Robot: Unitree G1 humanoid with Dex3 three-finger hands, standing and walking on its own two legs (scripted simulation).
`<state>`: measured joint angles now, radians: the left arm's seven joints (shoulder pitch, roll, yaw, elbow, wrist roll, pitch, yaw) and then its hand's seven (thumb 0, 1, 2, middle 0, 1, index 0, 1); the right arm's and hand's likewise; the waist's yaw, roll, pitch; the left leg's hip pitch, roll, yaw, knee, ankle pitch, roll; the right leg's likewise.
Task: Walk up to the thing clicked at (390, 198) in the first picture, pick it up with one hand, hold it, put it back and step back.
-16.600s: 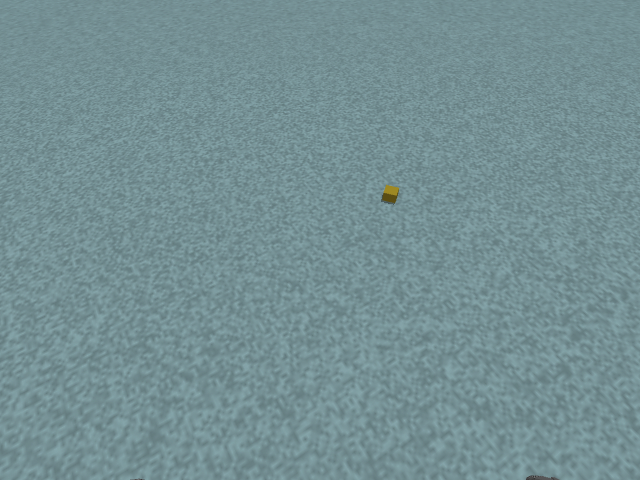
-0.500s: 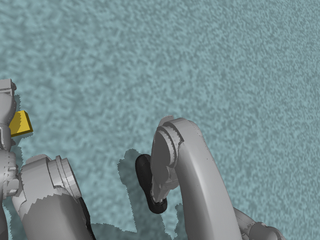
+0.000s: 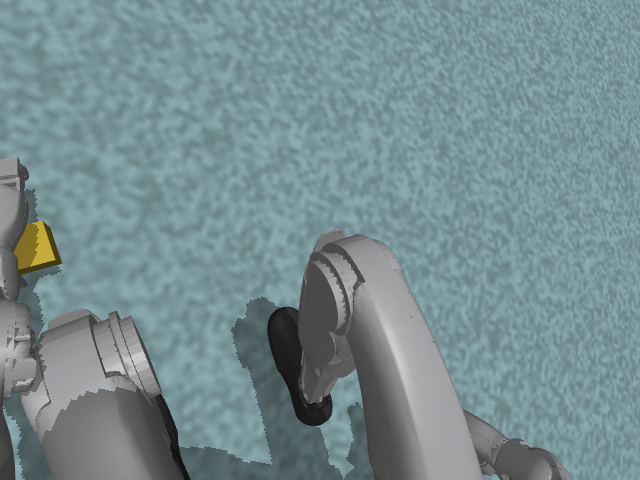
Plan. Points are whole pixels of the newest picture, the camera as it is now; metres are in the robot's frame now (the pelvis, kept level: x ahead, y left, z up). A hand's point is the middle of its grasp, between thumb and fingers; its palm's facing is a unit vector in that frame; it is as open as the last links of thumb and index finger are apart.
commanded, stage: close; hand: left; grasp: from above
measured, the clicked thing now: (26, 249) +0.41 +0.25 -0.29
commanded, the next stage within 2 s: none
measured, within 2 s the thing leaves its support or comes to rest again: neither
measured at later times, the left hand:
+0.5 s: hand (1, 242) +0.42 +0.27 -0.25, palm faces -0.44 -0.09 -0.89, open 12.6 cm
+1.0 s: hand out of the picture +0.41 +0.27 -0.25, palm faces -0.44 -0.08 -0.89, open 11.0 cm
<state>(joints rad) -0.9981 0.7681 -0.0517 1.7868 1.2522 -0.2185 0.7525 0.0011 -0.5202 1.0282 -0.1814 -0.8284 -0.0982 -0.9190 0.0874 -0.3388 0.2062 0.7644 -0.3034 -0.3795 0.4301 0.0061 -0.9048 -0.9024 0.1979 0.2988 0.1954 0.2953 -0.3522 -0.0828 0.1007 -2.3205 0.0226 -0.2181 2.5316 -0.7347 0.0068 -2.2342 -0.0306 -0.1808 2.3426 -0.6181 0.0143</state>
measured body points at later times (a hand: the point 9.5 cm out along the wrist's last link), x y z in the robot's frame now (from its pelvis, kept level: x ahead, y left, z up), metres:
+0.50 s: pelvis +0.00 +0.00 +0.00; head +0.26 +0.12 +0.35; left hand +0.44 +0.27 -0.20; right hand +0.06 -0.24 -0.06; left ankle +0.06 +0.12 -0.28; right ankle +0.12 -0.12 -0.28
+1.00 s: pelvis +0.00 +0.00 +0.00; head +0.25 +0.13 +0.35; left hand +0.43 +0.27 -0.20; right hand +0.07 -0.24 -0.06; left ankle +0.06 +0.12 -0.28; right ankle +0.12 -0.12 -0.28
